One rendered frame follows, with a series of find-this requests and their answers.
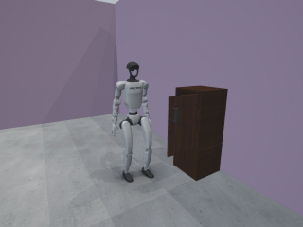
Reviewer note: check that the robot left foot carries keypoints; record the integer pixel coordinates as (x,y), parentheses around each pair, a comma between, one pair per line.
(147,173)

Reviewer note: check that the robot left thigh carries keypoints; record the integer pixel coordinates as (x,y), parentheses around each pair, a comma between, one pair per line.
(147,133)

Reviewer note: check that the cupboard door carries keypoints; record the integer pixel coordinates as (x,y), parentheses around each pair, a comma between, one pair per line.
(182,135)

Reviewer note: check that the robot right forearm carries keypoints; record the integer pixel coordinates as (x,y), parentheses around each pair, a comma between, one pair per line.
(115,112)

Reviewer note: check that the robot left upper arm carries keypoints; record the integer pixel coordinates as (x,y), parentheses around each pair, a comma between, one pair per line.
(145,90)

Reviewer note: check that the handle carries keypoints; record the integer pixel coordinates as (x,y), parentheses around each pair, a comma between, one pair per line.
(176,111)

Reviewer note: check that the robot left forearm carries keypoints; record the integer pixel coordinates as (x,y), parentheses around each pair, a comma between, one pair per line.
(146,110)

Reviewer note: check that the robot right hand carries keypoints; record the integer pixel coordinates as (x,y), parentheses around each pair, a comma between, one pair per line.
(114,129)

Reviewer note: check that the robot right upper arm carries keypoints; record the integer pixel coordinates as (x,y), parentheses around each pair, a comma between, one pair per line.
(119,87)

